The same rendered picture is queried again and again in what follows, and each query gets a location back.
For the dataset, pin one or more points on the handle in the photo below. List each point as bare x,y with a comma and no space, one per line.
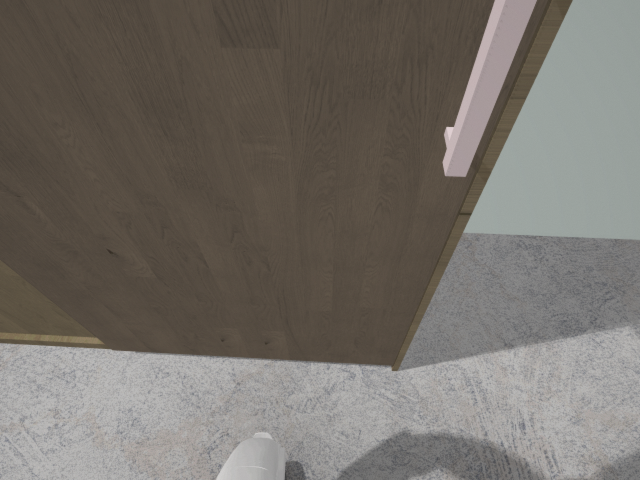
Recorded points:
502,36

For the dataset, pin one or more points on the robot left shin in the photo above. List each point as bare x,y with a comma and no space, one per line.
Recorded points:
263,435

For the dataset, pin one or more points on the wardrobe door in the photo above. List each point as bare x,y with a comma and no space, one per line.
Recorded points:
238,178
23,309

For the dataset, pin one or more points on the left robot thigh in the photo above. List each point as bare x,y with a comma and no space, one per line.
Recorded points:
255,459

